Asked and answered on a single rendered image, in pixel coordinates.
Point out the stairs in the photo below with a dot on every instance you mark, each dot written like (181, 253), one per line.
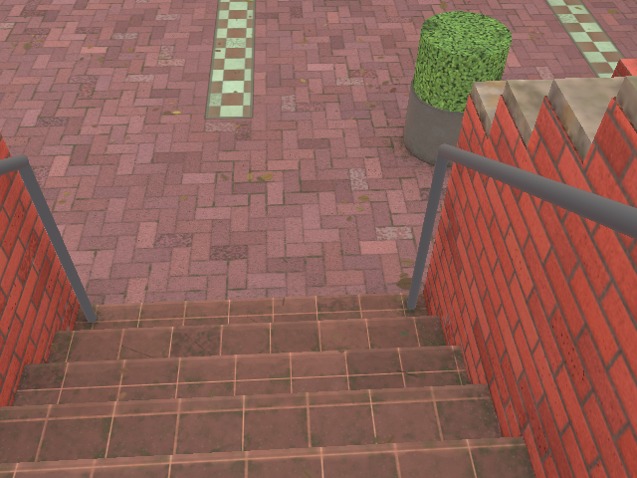
(343, 386)

